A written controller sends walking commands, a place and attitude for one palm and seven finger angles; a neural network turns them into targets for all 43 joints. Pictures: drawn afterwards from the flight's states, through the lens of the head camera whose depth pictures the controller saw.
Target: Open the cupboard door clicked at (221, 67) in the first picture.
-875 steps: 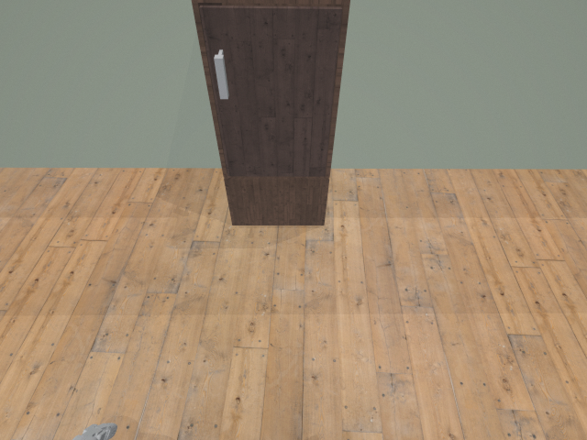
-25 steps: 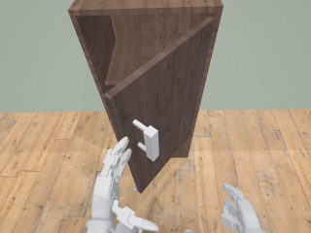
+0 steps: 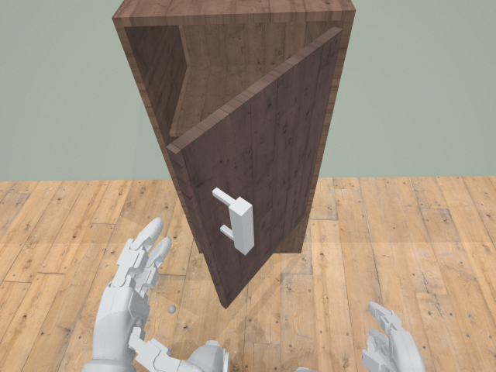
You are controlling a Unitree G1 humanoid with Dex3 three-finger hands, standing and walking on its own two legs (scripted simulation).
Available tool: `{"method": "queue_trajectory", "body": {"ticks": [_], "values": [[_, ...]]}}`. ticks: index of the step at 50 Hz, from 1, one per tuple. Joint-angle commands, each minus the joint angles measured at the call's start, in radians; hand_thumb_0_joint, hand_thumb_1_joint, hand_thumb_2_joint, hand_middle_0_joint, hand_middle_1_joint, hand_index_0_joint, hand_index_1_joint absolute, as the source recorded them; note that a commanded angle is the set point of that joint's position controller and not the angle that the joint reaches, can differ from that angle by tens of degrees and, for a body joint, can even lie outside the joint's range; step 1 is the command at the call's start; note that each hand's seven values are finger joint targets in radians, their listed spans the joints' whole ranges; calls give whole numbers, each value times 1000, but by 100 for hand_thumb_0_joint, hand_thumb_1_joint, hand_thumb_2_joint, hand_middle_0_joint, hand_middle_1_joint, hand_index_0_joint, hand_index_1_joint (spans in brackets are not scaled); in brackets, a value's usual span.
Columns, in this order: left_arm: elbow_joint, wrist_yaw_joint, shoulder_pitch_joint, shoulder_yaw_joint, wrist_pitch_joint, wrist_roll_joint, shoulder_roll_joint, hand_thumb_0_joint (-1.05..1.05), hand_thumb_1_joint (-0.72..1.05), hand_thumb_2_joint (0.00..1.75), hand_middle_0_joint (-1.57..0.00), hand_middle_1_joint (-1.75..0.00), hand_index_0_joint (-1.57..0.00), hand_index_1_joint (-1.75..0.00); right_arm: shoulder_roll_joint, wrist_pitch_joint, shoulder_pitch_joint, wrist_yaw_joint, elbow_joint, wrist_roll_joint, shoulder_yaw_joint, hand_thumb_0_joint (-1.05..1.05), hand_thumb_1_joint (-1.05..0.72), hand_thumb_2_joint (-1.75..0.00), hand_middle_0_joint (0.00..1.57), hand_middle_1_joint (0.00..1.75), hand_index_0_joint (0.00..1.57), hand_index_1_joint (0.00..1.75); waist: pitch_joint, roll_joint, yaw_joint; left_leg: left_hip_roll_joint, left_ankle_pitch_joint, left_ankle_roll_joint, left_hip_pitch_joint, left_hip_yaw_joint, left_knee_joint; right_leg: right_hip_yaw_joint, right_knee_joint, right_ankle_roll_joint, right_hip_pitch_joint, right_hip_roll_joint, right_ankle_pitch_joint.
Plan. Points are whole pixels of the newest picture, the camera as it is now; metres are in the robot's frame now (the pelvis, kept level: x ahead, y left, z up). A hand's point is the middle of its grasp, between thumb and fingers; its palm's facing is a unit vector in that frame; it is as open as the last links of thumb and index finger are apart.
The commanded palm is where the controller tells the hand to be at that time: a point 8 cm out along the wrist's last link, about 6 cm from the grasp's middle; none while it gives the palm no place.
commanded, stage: draw the hand back to the body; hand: left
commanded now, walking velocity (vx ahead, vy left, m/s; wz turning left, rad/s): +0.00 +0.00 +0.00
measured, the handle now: (232, 221) +0.34 +0.05 +0.06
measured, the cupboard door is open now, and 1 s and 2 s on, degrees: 51 51 51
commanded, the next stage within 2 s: step back with the hand held close in 1.40 s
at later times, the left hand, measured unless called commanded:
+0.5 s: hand (82, 290) +0.20 +0.19 +0.15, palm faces +0.11 -0.95 -0.28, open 15.1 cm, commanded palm +0.17 +0.25 +0.18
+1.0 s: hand out of the picture +0.23 +0.29 +0.24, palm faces +0.39 -0.81 -0.44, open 9.3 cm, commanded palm +0.18 +0.34 +0.26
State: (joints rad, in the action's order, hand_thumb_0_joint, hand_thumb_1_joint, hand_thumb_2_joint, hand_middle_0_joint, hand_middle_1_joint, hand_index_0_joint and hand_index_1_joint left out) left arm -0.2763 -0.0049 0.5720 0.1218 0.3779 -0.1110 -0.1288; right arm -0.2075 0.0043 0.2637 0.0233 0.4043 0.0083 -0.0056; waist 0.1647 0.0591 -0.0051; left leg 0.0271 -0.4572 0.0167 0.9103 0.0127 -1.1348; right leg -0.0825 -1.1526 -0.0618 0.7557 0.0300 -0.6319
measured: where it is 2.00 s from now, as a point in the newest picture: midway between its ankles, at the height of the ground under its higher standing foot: outside the picture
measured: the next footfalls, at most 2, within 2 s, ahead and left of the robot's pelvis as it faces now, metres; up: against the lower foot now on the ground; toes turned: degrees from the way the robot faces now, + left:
none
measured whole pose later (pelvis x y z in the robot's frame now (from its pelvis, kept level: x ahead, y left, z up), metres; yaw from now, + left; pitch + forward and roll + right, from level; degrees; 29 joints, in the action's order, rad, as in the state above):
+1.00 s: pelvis +0.04 +0.04 +0.09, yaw -1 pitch -1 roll +0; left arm -0.44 0.13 0.52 -0.30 0.05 -0.06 -0.36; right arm -0.23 -0.07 0.21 0.08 0.58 0.01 0.04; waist 0.03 0.06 -0.06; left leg -0.02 -0.24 -0.04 0.23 -0.05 -0.49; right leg -0.02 -0.43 0.00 0.07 0.00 -0.34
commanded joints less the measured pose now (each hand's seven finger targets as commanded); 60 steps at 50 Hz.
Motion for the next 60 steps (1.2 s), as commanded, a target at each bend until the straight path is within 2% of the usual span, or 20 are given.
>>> {"method": "queue_trajectory", "body": {"ticks": [1, 5, 9, 11, 16, 17, 18, 19, 21, 25, 26, 29, 37, 43, 46, 50, 54, 55, 58, 60], "values": [[-236, -18, 13, -48, 15, -41, -43, 0, -50, 30, -15, -30, -15, -30, -96, -60, -72, 26, -189, 19, -22, 0, -90, -90, 20, 30, 20, 30, 108, -107, 18, -31, 132, -48, -244, 13, 162, 123, 335, 81, -88, -28, 365], [-217, -46, 29, -104, -22, -59, -85, 0, -50, 30, -15, -30, -15, -30, -108, -71, -70, 36, -175, 20, -22, 0, -90, -90, 20, 30, 20, 30, 79, -119, 11, -30, 143, -49, -280, 20, 205, 100, 359, 77, -117, -22, 364], [-288, -62, 18, -132, -30, -82, -103, 0, -50, 30, -15, -30, -15, -30, -105, -87, -72, 35, -180, 24, -15, 0, -90, -90, 20, 30, 20, 30, 70, -44, 1, -31, 164, -49, -343, 17, 253, 61, 365, 63, -123, -5, 356], [-306, -62, 21, -166, -32, -93, -122, 0, -50, 30, -15, -30, -15, -30, -105, -93, -72, 38, -175, 25, -18, 0, -90, -90, 20, 30, 20, 30, 82, -66, -4, -28, 185, -51, -364, 20, 267, 55, 370, 61, -146, -1, 377], [-359, -84, 30, -183, -58, -114, -137, 0, -32, 37, -16, -30, -16, -30, -107, -115, -75, 38, -169, 36, -10, 0, -90, -90, 20, 30, 20, 30, 69, 19, -7, -23, 205, -48, -435, 28, 314, 19, 379, 50, -148, 11, 368], [-391, 2, 57, -196, -124, 23, -280, 0, -29, 39, -16, -30, -16, -30, -116, -93, -74, 69, -177, 28, -10, 0, -90, -90, 20, 30, 20, 30, 89, 14, -48, -13, 216, -49, -482, 20, 357, 85, 453, 36, -171, -24, 384], [-404, 38, 66, -165, -168, 30, -212, 0, -26, 40, -16, -30, -16, -30, -99, -86, -69, 82, -184, 24, -1, 0, -90, -90, 20, 30, 20, 30, 48, -8, -21, -15, 226, -55, -505, 10, 364, 79, 483, 41, -176, -31, 396], [-372, 62, 78, -164, -201, 44, -200, 0, -22, 42, -16, -30, -16, -30, -100, -77, -63, 87, -170, 22, 3, 0, -90, -90, 20, 30, 20, 30, 20, -15, -20, -12, 228, -54, -514, 12, 380, 66, 495, 43, -194, -30, 389], [-373, 90, 51, -191, -237, 59, -222, 0, -15, 45, -16, -30, -16, -30, -103, -70, -81, 98, -159, 19, 10, 0, -90, -90, 20, 30, 20, 30, -7, -61, -18, -8, 241, -58, -545, 11, 408, 59, 528, 47, -219, -28, 396], [-373, 129, -21, -249, -262, 70, -272, 0, -1, 51, -17, -30, -17, -30, -110, -79, -113, 108, -130, 14, 26, 0, -90, -90, 20, 30, 20, 30, -37, -39, -24, -8, 220, -55, -613, 21, 486, 49, 594, 44, -279, -27, 356], [-375, 133, -25, -244, -267, 69, -258, 0, 2, 52, -17, -30, -17, -30, -106, -83, -117, 108, -127, 15, 29, 0, -90, -90, 20, 30, 20, 30, -41, -38, -22, -7, 218, -54, -632, 25, 506, 45, 600, 45, -290, -28, 351], [-389, 143, -60, -272, -270, 72, -271, 0, 13, 57, -17, -30, -17, -30, -109, -97, -127, 106, -104, 13, 32, 0, -90, -90, 20, 30, 20, 30, -47, -2, -24, -4, 232, -49, -687, 31, 558, 41, 634, 43, -333, -25, 364], [-369, 148, -47, -391, -273, 61, -319, 0, 41, 69, -18, -30, -18, -30, -116, -125, -158, 85, -38, 4, 27, 0, -90, -90, 20, 30, 20, 30, -74, -20, -44, 5, 366, -38, -770, 27, 661, 34, 712, 43, -475, -23, 474], [-389, 147, -86, -481, -265, 55, -361, 0, 62, 78, -19, -30, -19, -30, -120, -129, -164, 73, -4, 2, 16, 0, -90, -90, 20, 30, 20, 30, -56, 23, -50, 10, 488, -31, -839, 17, 695, 38, 751, 44, -540, -22, 544], [-372, 151, -98, -533, -265, 47, -389, 0, 73, 82, -19, -30, -19, -30, -125, -128, -171, 71, 9, 0, 9, 0, -90, -90, 20, 30, 20, 30, -65, -11, -54, 8, 497, -33, -842, 10, 709, 37, 769, 44, -565, -21, 569], [-338, 153, -155, -594, -263, 40, -425, 0, 87, 88, -20, -30, -20, -30, -128, -123, -186, 72, 30, 2, 1, 0, -90, -90, 20, 30, 20, 30, -93, 9, -55, 3, 461, -36, -850, -3, 722, 42, 803, 44, -570, -20, 568], [-295, 140, -135, -540, -264, 36, -361, 0, 90, 90, -20, -30, -20, -30, -132, -118, -185, 64, 34, 2, -6, 0, -90, -90, 20, 30, 20, 30, -96, -5, -50, 2, 463, -41, -870, -9, 733, 44, 811, 50, -572, -22, 573], [-279, 136, -133, -531, -267, 35, -354, 0, 90, 90, -20, -30, -20, -30, -135, -116, -190, 62, 34, 3, -9, 0, -90, -90, 20, 30, 20, 30, -108, -43, -50, 2, 464, -44, -863, -9, 733, 43, 818, 50, -577, -20, 582], [-316, 139, -162, -557, -261, 36, -395, 0, 90, 90, -20, -30, -20, -30, -136, -114, -197, 64, 33, -1, -12, 0, -90, -90, 20, 30, 20, 30, -86, -44, -55, -5, 445, -48, -870, -14, 737, 50, 824, 52, -588, -23, 584], [-336, 142, -174, -582, -256, 38, -427, 0, 90, 90, -20, -30, -20, -30, -135, -118, -201, 69, 38, -2, -11, 0, -90, -90, 20, 30, 20, 30, -74, -9, -59, -10, 454, -49, -874, -23, 730, 54, 828, 49, -606, -28, 607]]}}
